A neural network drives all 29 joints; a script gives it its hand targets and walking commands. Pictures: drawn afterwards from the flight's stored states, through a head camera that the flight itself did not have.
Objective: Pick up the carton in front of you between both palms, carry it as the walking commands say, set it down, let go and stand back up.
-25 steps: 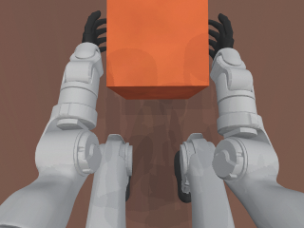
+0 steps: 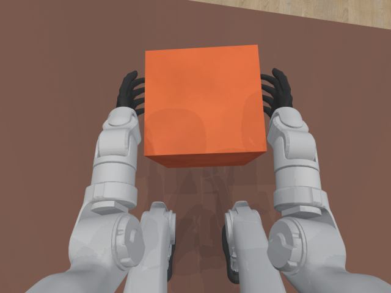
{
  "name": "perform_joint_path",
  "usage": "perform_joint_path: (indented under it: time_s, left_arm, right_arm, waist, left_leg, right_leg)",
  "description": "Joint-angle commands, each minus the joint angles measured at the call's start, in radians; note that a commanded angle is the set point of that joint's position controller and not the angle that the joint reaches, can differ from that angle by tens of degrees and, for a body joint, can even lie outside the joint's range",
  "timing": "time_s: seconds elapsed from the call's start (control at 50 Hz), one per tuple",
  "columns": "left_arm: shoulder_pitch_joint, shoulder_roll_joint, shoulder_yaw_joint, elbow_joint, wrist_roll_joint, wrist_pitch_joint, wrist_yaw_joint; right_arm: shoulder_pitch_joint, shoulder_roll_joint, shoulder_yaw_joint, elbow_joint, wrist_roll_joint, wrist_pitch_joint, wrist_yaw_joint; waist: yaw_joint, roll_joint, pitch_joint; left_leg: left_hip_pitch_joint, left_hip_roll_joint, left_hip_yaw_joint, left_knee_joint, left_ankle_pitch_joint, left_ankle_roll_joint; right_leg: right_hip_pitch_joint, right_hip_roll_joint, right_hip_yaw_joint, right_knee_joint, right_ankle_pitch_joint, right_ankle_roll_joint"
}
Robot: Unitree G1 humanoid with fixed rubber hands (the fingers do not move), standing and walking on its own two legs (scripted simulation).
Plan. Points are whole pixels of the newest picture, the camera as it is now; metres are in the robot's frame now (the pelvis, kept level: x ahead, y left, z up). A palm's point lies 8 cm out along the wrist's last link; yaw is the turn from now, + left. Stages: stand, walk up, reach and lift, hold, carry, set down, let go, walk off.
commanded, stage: reach and lift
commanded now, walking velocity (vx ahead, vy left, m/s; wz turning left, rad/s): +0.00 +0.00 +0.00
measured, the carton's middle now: (203, 118) +0.48 -0.01 -0.12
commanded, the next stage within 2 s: hold in 1.92 s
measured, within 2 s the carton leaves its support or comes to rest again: neither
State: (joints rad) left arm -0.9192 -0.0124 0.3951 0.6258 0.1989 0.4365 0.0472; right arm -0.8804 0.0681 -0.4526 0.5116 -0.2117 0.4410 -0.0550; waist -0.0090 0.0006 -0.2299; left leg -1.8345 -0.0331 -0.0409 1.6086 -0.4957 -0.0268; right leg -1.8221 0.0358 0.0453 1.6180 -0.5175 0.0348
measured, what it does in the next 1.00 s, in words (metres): rises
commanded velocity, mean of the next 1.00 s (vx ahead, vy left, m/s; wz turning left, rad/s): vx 0.00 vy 0.00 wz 0.00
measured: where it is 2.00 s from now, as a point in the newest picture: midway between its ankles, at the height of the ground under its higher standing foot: (199, 262)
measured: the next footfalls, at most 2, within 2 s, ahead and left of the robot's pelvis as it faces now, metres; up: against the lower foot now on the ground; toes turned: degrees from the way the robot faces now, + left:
none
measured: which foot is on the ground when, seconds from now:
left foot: down 0.00-1.00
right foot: down 0.00-1.00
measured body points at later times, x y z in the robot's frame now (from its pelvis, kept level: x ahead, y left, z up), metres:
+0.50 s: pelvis +0.04 +0.00 +0.14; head +0.14 +0.00 +0.58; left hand +0.41 +0.15 +0.11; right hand +0.41 -0.15 +0.12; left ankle +0.09 +0.13 -0.51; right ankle +0.08 -0.13 -0.51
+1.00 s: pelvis +0.06 +0.00 +0.23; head +0.03 -0.01 +0.68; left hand +0.37 +0.15 +0.24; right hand +0.37 -0.16 +0.25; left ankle +0.09 +0.13 -0.51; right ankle +0.08 -0.13 -0.51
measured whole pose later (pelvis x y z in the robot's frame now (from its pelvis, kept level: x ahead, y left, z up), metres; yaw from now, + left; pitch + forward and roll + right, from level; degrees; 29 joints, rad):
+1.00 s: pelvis +0.06 +0.00 +0.23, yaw +0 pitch -1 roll +0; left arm -0.31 -0.16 0.32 0.46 0.30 0.57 0.01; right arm -0.34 0.17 -0.31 0.43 -0.33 0.58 0.00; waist -0.02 0.01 -0.06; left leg -0.25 -0.01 -0.05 0.48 -0.21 -0.01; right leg -0.24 0.01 0.05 0.49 -0.23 0.01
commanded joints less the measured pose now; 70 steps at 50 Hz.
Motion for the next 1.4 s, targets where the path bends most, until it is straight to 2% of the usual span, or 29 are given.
perform_joint_path:
  time_s: [0.0, 0.02, 0.04, 0.06, 0.2, 0.24, 0.26, 0.3, 0.32, 0.34, 0.36, 0.38, 0.44, 0.48, 0.52, 0.58, 0.66, 0.8, 0.86, 0.92, 0.98, 1.0, 1.06, 1.14, 1.18, 1.26, 1.3, 1.32, 1.38]
  left_arm:
    - [-0.537, -1.120, -0.547, 0.030, -0.178, -0.029, -0.303]
    - [-0.550, -1.118, -0.581, -0.028, -0.188, -0.040, -0.299]
    - [-0.522, -1.087, -0.561, -0.002, -0.171, -0.045, -0.296]
    - [-0.498, -1.148, -0.573, -0.007, -0.185, -0.045, -0.289]
    - [-0.324, -1.144, -0.598, -0.008, -0.152, -0.078, -0.262]
    - [-0.283, -1.150, -0.602, -0.022, -0.158, -0.087, -0.269]
    - [-0.284, -1.164, -0.570, -0.002, -0.137, -0.083, -0.275]
    - [-0.266, -1.136, -0.607, -0.028, -0.131, -0.076, -0.270]
    - [-0.246, -1.137, -0.594, -0.042, -0.111, -0.071, -0.267]
    - [-0.228, -1.140, -0.597, -0.054, -0.132, -0.070, -0.265]
    - [-0.176, -1.174, -0.580, -0.003, -0.134, -0.064, -0.262]
    - [-0.191, -1.170, -0.582, -0.026, -0.134, -0.065, -0.263]
    - [-0.184, -1.211, -0.648, -0.083, -0.150, -0.073, -0.266]
    - [-0.157, -1.198, -0.655, -0.089, -0.155, -0.066, -0.267]
    - [-0.101, -1.185, -0.639, -0.062, -0.122, -0.051, -0.262]
    - [-0.070, -1.164, -0.642, -0.080, -0.130, -0.027, -0.272]
    - [-0.013, -1.167, -0.628, -0.096, -0.102, 0.013, -0.285]
    - [0.104, -1.161, -0.683, -0.170, -0.140, 0.084, -0.287]
    - [0.102, -1.107, -0.648, -0.190, -0.119, 0.113, -0.293]
    - [0.058, -1.117, -0.598, -0.150, -0.098, 0.123, -0.309]
    - [0.018, -1.090, -0.577, -0.182, -0.101, 0.113, -0.314]
    - [0.003, -1.111, -0.567, -0.140, -0.107, 0.117, -0.309]
    - [-0.003, -1.104, -0.563, -0.169, -0.072, 0.124, -0.310]
    - [-0.093, -1.076, -0.615, -0.213, -0.124, 0.110, -0.326]
    - [-0.037, -1.079, -0.570, -0.168, -0.094, 0.122, -0.336]
    - [0.026, -1.137, -0.639, -0.250, -0.133, 0.122, -0.325]
    - [0.003, -1.093, -0.687, -0.283, -0.154, 0.120, -0.318]
    - [0.070, -1.087, -0.666, -0.296, -0.131, 0.133, -0.313]
    - [0.174, -1.082, -0.641, -0.290, -0.137, 0.147, -0.315]
  right_arm:
    - [-0.551, 1.088, 0.621, 0.086, 0.183, -0.013, 0.281]
    - [-0.510, 1.107, 0.635, 0.061, 0.186, -0.024, 0.275]
    - [-0.542, 1.101, 0.633, 0.049, 0.191, -0.034, 0.277]
    - [-0.478, 1.080, 0.643, 0.068, 0.182, -0.037, 0.271]
    - [-0.309, 1.105, 0.613, 0.103, 0.148, -0.063, 0.265]
    - [-0.272, 1.131, 0.639, 0.092, 0.141, -0.064, 0.265]
    - [-0.242, 1.106, 0.623, 0.081, 0.114, -0.066, 0.262]
    - [-0.254, 1.138, 0.639, 0.129, 0.139, -0.056, 0.277]
    - [-0.211, 1.095, 0.644, 0.085, 0.121, -0.058, 0.279]
    - [-0.237, 1.108, 0.646, 0.076, 0.156, -0.055, 0.278]
    - [-0.201, 1.041, 0.609, 0.081, 0.100, -0.049, 0.282]
    - [-0.202, 1.096, 0.614, 0.105, 0.124, -0.057, 0.287]
    - [-0.142, 1.135, 0.680, 0.044, 0.133, -0.065, 0.297]
    - [-0.118, 1.100, 0.663, 0.055, 0.103, -0.049, 0.300]
    - [-0.149, 1.137, 0.694, 0.033, 0.152, -0.044, 0.301]
    - [-0.064, 1.079, 0.686, 0.011, 0.108, -0.020, 0.295]
    - [-0.063, 1.122, 0.712, -0.015, 0.145, 0.009, 0.310]
    - [0.097, 1.071, 0.725, -0.060, 0.132, 0.086, 0.318]
    - [0.086, 1.077, 0.728, -0.080, 0.143, 0.113, 0.314]
    - [0.083, 1.058, 0.641, -0.023, 0.084, 0.117, 0.324]
    - [-0.008, 1.111, 0.679, -0.063, 0.131, 0.108, 0.334]
    - [-0.022, 1.083, 0.677, -0.073, 0.115, 0.117, 0.333]
    - [-0.025, 1.082, 0.638, -0.012, 0.098, 0.124, 0.336]
    - [0.016, 1.136, 0.646, 0.000, 0.117, 0.113, 0.323]
    - [-0.049, 1.115, 0.655, -0.068, 0.113, 0.112, 0.320]
    - [0.045, 1.087, 0.678, -0.106, 0.132, 0.130, 0.310]
    - [0.123, 1.099, 0.699, -0.081, 0.126, 0.129, 0.309]
    - [0.082, 1.088, 0.710, -0.143, 0.143, 0.128, 0.305]
    - [0.156, 1.074, 0.746, -0.206, 0.136, 0.158, 0.290]
  waist:
    - [0.016, -0.014, -0.838]
    - [-0.027, 0.003, -0.925]
    - [0.032, 0.003, -0.873]
    - [-0.025, 0.018, -0.894]
    - [0.009, 0.051, -0.731]
    - [-0.019, -0.021, -0.680]
    - [-0.035, 0.032, -0.646]
    - [0.034, 0.006, -0.614]
    - [-0.022, 0.027, -0.604]
    - [0.044, 0.044, -0.579]
    - [-0.036, 0.038, -0.529]
    - [0.006, -0.001, -0.499]
    - [-0.036, 0.014, -0.561]
    - [-0.034, 0.014, -0.522]
    - [0.042, 0.005, -0.456]
    - [-0.013, -0.034, -0.383]
    - [0.031, 0.058, -0.307]
    - [-0.023, 0.036, -0.174]
    - [0.008, 0.009, -0.064]
    - [-0.038, -0.030, 0.013]
    - [0.022, -0.001, 0.022]
    - [-0.012, 0.003, -0.009]
    - [0.035, 0.006, 0.009]
    - [-0.018, -0.016, -0.039]
    - [0.026, 0.000, -0.028]
    - [0.009, 0.005, -0.129]
    - [-0.043, -0.002, -0.143]
    - [0.018, 0.005, -0.102]
    - [0.011, -0.030, -0.113]
  left_leg:
    - [0.620, -0.137, 0.097, -0.260, 0.240, 0.011]
    - [0.705, -0.137, 0.083, -0.258, 0.300, 0.007]
    - [0.724, -0.137, 0.079, -0.284, 0.302, 0.013]
    - [0.805, -0.142, 0.066, -0.295, 0.343, 0.007]
    - [0.937, -0.140, 0.039, -0.464, 0.352, 0.007]
    - [0.974, -0.127, 0.014, -0.487, 0.361, 0.026]
    - [0.977, -0.134, 0.029, -0.517, 0.303, 0.017]
    - [1.025, -0.126, 0.010, -0.578, 0.295, 0.019]
    - [1.071, -0.130, 0.022, -0.586, 0.328, 0.008]
    - [1.058, -0.127, 0.023, -0.611, 0.284, 0.018]
    - [1.091, -0.115, -0.012, -0.649, 0.267, 0.018]
    - [1.113, -0.123, 0.009, -0.649, 0.260, 0.018]
    - [1.251, -0.110, -0.018, -0.697, 0.336, 0.020]
    - [1.286, -0.101, -0.036, -0.745, 0.371, 0.014]
    - [1.350, -0.084, -0.038, -0.811, 0.373, 0.038]
    - [1.399, -0.084, -0.036, -0.868, 0.337, 0.034]
    - [1.491, -0.080, -0.022, -0.963, 0.406, 0.029]
    - [1.687, -0.051, -0.054, -1.138, 0.504, 0.018]
    - [1.703, -0.048, -0.025, -1.201, 0.412, 0.033]
    - [1.677, -0.047, -0.040, -1.219, 0.283, 0.025]
    - [1.680, -0.060, -0.022, -1.224, 0.248, 0.039]
    - [1.663, -0.051, -0.032, -1.239, 0.239, 0.040]
    - [1.669, -0.049, -0.029, -1.243, 0.247, 0.037]
    - [1.746, -0.060, -0.003, -1.208, 0.234, 0.039]
    - [1.673, -0.054, -0.003, -1.231, 0.252, 0.046]
    - [1.792, -0.057, -0.028, -1.223, 0.439, 0.034]
    - [1.836, -0.060, -0.023, -1.223, 0.482, 0.023]
    - [1.796, -0.059, -0.018, -1.237, 0.499, 0.026]
    - [1.804, -0.070, -0.034, -1.254, 0.560, 0.028]
  right_leg:
    - [0.673, 0.130, -0.064, -0.292, 0.287, 0.007]
    - [0.713, 0.131, -0.062, -0.306, 0.350, 0.007]
    - [0.669, 0.134, -0.077, -0.308, 0.310, 0.013]
    - [0.690, 0.138, -0.074, -0.324, 0.333, 0.000]
    - [0.824, 0.137, -0.032, -0.472, 0.340, -0.006]
    - [0.848, 0.134, -0.027, -0.515, 0.341, 0.000]
    - [0.876, 0.132, -0.018, -0.553, 0.299, -0.014]
    - [0.926, 0.135, -0.032, -0.553, 0.293, -0.013]
    - [0.946, 0.129, -0.018, -0.607, 0.320, -0.018]
    - [1.010, 0.117, -0.004, -0.613, 0.291, -0.022]
    - [0.979, 0.117, -0.007, -0.649, 0.264, -0.035]
    - [1.001, 0.117, -0.008, -0.674, 0.241, -0.029]
    - [1.111, 0.116, 0.002, -0.719, 0.333, -0.028]
    - [1.168, 0.106, 0.021, -0.764, 0.373, -0.040]
    - [1.184, 0.105, 0.011, -0.808, 0.336, -0.035]
    - [1.272, 0.094, 0.015, -0.877, 0.339, -0.038]
    - [1.371, 0.082, 0.034, -0.984, 0.401, -0.034]
    - [1.574, 0.068, 0.030, -1.143, 0.503, -0.049]
    - [1.611, 0.058, 0.019, -1.195, 0.440, -0.034]
    - [1.609, 0.052, 0.018, -1.244, 0.293, -0.059]
    - [1.622, 0.050, 0.032, -1.243, 0.255, -0.045]
    - [1.665, 0.048, 0.029, -1.234, 0.267, -0.045]
    - [1.647, 0.050, 0.021, -1.246, 0.253, -0.048]
    - [1.635, 0.044, 0.038, -1.246, 0.242, -0.042]
    - [1.689, 0.040, 0.024, -1.236, 0.284, -0.033]
    - [1.749, 0.063, 0.010, -1.232, 0.469, -0.030]
    - [1.726, 0.054, 0.020, -1.237, 0.540, -0.033]
    - [1.735, 0.061, 0.020, -1.249, 0.538, -0.031]
    - [1.813, 0.055, 0.022, -1.264, 0.641, -0.014]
